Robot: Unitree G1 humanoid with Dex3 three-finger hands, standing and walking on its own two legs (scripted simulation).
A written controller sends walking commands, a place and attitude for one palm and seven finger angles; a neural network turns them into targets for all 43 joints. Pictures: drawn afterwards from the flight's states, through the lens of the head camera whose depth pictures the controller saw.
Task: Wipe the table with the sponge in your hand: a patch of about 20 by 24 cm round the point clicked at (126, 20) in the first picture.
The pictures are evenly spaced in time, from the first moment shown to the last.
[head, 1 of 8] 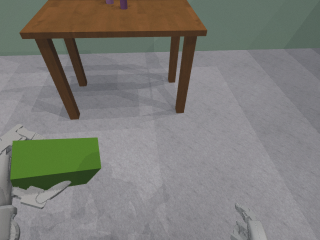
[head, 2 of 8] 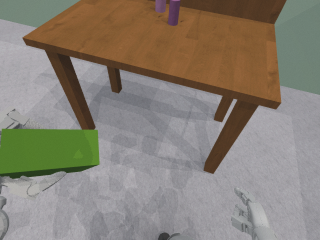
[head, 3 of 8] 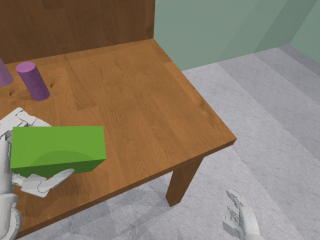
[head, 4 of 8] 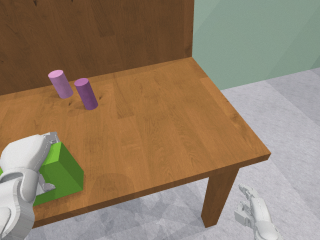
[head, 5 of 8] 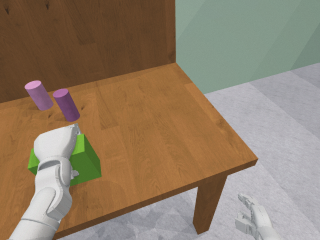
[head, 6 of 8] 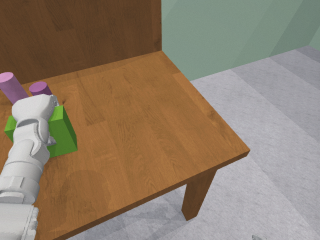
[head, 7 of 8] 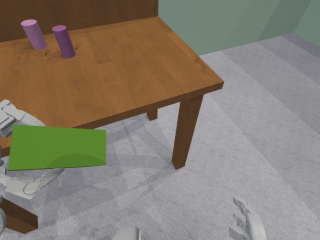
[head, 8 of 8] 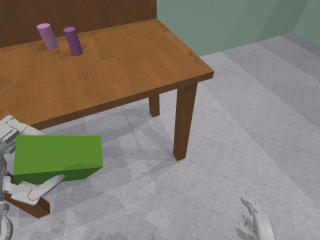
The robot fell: no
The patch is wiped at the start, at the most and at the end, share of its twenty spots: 0.00 1.00 1.00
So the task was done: yes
